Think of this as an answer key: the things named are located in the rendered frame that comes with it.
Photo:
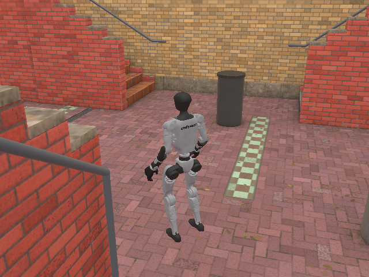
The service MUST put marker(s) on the robot head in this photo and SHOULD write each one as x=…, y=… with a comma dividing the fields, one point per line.
x=182, y=101

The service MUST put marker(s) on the robot right upper arm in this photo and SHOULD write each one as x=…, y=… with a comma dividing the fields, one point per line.
x=201, y=128

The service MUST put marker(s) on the right robot hand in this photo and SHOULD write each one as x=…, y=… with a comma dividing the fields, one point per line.
x=195, y=154

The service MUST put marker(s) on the right robot shin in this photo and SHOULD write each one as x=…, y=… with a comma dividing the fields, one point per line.
x=194, y=205

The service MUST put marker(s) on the left robot hand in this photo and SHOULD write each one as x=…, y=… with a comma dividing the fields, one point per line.
x=149, y=173

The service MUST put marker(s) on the robot left upper arm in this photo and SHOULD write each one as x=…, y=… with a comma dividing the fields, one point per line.
x=168, y=127

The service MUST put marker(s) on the robot right forearm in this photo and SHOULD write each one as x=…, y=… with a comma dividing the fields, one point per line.
x=199, y=145

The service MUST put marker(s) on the robot left forearm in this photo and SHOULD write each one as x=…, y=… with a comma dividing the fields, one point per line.
x=159, y=159

